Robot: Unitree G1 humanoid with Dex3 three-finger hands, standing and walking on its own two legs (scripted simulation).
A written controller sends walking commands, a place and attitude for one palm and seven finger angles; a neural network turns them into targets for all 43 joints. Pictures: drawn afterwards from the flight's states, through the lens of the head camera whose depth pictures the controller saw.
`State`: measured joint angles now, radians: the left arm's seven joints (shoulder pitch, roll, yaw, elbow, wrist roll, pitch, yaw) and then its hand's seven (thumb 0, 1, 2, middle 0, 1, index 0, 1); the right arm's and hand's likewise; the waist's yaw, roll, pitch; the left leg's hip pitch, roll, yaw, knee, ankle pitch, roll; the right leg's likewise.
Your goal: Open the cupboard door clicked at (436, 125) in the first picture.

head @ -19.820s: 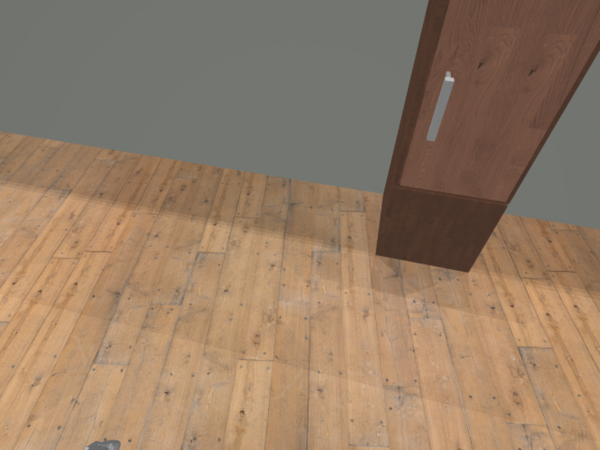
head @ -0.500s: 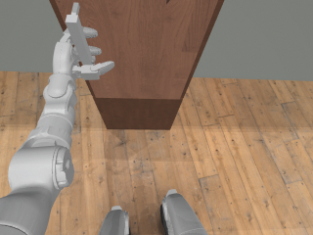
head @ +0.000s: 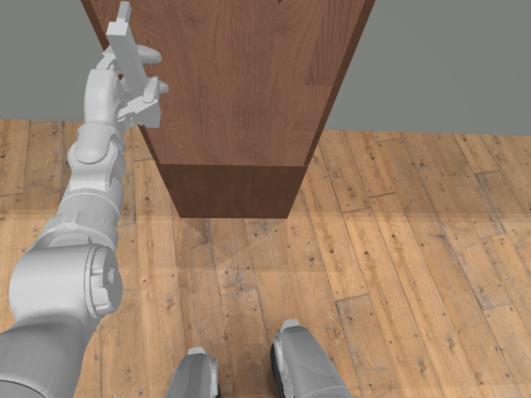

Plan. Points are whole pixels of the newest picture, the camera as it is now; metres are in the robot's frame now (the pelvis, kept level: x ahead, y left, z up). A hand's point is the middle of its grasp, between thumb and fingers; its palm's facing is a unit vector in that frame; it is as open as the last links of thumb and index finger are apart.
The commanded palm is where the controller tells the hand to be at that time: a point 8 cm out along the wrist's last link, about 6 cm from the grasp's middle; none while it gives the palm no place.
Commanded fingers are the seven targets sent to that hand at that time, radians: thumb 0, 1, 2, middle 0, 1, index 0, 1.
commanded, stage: pull the door open along its arc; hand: left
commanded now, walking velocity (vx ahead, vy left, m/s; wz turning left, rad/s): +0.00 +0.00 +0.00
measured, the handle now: (140, 72) +0.59 +0.12 +0.07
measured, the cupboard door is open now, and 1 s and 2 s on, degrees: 0 46 43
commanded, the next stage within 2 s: open thumb and fingers to let go in 1.00 s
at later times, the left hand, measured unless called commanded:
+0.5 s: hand (174, 170) +0.42 +0.07 +0.07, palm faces -0.02 -1.00 +0.04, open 6.1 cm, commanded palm +0.37 +0.13 +0.07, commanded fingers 0.00 0.90 0.90 -0.40 -1.35 -0.40 -1.35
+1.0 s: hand (249, 239) +0.31 -0.01 +0.07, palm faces +0.14 -0.99 -0.04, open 6.3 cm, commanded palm +0.25 +0.03 +0.07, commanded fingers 0.00 0.90 0.90 -0.40 -1.35 -0.40 -1.35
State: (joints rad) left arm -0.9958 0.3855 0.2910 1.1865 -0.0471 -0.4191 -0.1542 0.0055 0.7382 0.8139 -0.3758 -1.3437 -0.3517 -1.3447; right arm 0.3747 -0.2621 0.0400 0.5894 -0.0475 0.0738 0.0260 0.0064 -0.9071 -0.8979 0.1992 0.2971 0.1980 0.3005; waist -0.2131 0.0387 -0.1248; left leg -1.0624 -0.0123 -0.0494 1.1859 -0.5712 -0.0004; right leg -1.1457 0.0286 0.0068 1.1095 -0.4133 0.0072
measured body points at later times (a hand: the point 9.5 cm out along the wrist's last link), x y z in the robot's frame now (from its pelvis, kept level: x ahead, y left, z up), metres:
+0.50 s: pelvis +0.02 +0.00 +0.02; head +0.12 -0.01 +0.46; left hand +0.41 +0.13 +0.07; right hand +0.10 -0.25 -0.09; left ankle -0.01 +0.12 -0.64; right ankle +0.05 -0.12 -0.64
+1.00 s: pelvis +0.02 -0.04 +0.03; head +0.08 -0.06 +0.48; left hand +0.30 +0.04 +0.08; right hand +0.21 -0.23 -0.07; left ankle -0.01 +0.12 -0.64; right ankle +0.05 -0.12 -0.64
